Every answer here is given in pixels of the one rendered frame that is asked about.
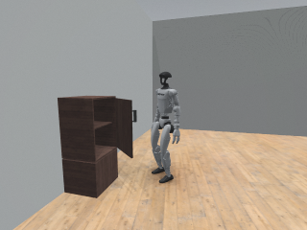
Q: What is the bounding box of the robot right forearm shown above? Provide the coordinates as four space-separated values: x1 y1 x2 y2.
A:
154 107 161 122

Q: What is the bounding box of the robot head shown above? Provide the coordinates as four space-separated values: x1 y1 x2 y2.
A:
159 71 172 90

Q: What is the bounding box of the robot left forearm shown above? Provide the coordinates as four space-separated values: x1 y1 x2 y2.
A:
174 106 181 129

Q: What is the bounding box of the cupboard door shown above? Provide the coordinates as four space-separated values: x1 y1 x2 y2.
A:
115 98 133 158

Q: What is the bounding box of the handle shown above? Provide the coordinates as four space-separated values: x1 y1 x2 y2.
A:
132 110 137 123

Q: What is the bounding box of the left robot upper arm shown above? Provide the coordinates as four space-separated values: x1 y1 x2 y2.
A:
168 89 180 112

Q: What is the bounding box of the robot left shin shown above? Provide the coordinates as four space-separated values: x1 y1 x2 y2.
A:
160 151 171 177

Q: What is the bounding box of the robot left hand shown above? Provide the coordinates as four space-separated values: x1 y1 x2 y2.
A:
172 128 180 144

